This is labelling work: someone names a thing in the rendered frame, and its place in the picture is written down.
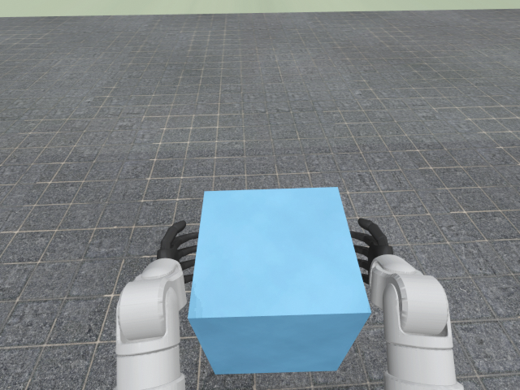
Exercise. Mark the robot right forearm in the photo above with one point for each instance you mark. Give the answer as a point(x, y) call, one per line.
point(417, 326)

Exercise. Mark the carton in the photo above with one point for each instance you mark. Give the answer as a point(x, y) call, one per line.
point(276, 282)

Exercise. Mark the robot left hand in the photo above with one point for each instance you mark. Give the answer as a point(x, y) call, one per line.
point(171, 242)

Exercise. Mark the robot left forearm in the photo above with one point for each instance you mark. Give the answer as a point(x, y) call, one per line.
point(148, 329)

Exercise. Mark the robot right hand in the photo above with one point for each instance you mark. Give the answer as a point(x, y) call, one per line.
point(378, 243)

